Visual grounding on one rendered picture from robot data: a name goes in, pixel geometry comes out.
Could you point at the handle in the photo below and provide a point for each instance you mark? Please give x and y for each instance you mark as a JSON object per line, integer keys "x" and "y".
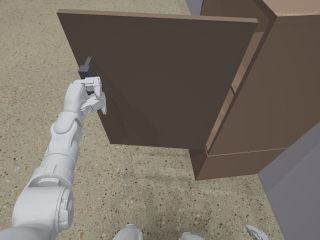
{"x": 86, "y": 72}

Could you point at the robot right hand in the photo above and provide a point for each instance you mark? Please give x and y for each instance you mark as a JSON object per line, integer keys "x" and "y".
{"x": 255, "y": 233}

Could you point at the cupboard door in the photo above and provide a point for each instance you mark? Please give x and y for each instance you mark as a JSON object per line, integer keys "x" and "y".
{"x": 165, "y": 76}

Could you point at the robot left forearm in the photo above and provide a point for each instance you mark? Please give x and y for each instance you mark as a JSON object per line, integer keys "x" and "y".
{"x": 60, "y": 159}

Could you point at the robot shin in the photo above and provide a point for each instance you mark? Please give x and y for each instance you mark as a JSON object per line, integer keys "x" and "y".
{"x": 130, "y": 226}
{"x": 186, "y": 233}

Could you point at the robot left hand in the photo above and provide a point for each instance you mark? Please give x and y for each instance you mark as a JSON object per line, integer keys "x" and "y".
{"x": 78, "y": 101}

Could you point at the robot left upper arm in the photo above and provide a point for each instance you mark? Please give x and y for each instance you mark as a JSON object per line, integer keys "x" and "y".
{"x": 41, "y": 214}

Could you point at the robot left shin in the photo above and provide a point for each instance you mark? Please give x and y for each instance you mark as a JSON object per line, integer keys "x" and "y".
{"x": 130, "y": 226}

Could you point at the robot right shin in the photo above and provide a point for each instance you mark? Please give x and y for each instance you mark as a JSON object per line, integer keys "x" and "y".
{"x": 186, "y": 233}

